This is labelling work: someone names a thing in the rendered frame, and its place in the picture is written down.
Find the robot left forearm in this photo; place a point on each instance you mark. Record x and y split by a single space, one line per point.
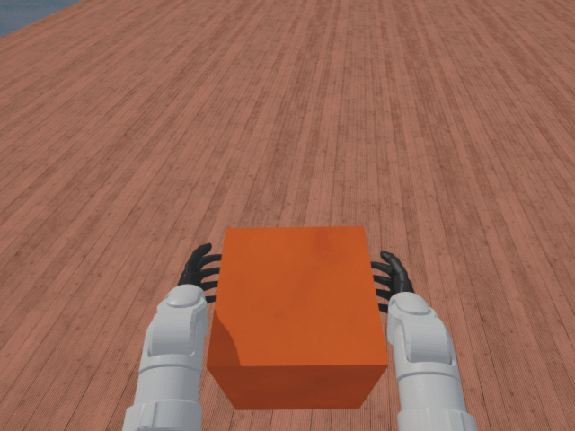
167 395

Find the carton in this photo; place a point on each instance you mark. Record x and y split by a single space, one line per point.
296 323

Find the right robot hand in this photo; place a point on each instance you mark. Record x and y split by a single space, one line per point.
397 281

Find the left robot hand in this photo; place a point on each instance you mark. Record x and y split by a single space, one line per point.
193 272

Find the robot right forearm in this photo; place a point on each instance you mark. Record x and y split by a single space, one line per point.
431 394

